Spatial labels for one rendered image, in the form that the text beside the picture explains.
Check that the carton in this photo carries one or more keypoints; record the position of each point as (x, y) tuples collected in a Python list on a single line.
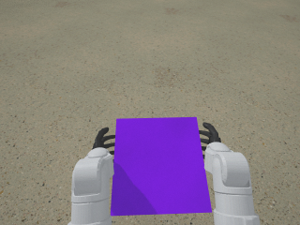
[(158, 167)]

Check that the robot right hand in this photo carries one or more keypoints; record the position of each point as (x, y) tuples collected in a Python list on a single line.
[(212, 134)]

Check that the robot left hand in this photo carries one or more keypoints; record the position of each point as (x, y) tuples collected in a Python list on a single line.
[(100, 139)]

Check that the left robot forearm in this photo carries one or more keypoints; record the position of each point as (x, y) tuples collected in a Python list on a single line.
[(90, 189)]

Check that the right robot forearm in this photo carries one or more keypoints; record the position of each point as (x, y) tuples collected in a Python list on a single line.
[(232, 186)]

